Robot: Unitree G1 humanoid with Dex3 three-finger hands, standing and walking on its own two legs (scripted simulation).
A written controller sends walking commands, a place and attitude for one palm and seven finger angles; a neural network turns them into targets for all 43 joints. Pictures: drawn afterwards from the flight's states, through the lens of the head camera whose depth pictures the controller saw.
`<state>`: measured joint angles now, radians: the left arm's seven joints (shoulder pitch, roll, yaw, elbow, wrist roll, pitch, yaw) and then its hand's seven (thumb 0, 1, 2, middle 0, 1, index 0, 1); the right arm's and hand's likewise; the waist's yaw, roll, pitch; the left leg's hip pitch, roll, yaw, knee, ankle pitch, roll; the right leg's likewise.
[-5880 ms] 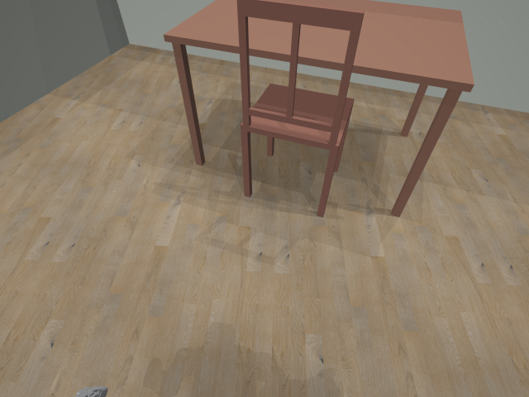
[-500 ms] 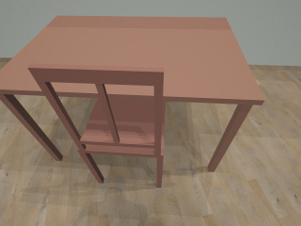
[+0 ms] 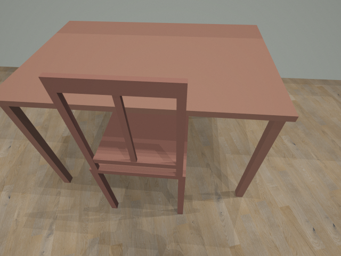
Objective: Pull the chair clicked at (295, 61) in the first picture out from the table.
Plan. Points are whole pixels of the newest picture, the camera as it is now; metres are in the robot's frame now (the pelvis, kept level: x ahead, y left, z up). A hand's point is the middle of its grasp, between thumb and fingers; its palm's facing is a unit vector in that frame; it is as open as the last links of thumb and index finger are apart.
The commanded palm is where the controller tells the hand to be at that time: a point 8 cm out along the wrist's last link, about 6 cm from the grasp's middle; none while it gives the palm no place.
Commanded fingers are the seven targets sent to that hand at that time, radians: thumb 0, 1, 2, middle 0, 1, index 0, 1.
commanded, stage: look again from close up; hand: left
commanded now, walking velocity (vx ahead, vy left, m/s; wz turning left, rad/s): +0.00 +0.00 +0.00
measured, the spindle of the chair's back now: (126, 132) +0.51 +0.18 -0.06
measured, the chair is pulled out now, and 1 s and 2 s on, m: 0.00 0.00 0.00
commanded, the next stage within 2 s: shuffle to correct the standing spot in 0.20 s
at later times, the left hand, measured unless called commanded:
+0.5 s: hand out of the picture -0.01 +0.17 -0.18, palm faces +0.04 -0.98 -0.18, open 7.3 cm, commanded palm none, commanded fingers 0.00 0.90 0.90 -0.20 -0.30 -0.20 -0.30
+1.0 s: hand out of the picture +0.06 +0.20 -0.17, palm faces +0.08 -0.97 -0.23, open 7.3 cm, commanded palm none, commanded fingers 0.00 0.90 0.90 -0.20 -0.30 -0.20 -0.30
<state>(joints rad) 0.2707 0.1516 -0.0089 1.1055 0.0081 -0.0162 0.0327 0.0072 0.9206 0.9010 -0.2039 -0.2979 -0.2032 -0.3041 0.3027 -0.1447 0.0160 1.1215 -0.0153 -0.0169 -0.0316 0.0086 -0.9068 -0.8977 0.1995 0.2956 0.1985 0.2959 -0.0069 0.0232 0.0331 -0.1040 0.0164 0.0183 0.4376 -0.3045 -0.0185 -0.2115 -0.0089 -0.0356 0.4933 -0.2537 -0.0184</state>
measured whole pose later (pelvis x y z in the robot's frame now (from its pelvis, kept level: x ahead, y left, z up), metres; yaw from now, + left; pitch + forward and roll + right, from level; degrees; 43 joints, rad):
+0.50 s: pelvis +0.00 +0.01 +0.00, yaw +0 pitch -1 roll +0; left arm 0.33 0.13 0.00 1.11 0.02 -0.01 0.02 0.00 0.91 0.90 -0.20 -0.30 -0.20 -0.30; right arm 0.33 -0.14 0.01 1.13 -0.03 -0.01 -0.02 0.01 -0.91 -0.90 0.20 0.30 0.20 0.30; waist 0.01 0.01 0.02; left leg -0.14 0.01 0.02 0.51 -0.35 0.00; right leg -0.24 -0.01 -0.04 0.54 -0.29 -0.02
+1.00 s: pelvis +0.05 +0.02 +0.00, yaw +1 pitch -1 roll +0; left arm 0.26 0.15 0.02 1.09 0.01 -0.01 0.05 0.01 0.93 0.90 -0.20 -0.30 -0.20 -0.30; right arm 0.28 -0.14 -0.01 1.12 -0.01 -0.03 -0.06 0.02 -0.93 -0.90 0.20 0.30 0.20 0.30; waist 0.01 0.01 0.05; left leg -0.06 -0.01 0.04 0.46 -0.33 0.01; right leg -0.18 -0.04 -0.04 0.57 -0.30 0.00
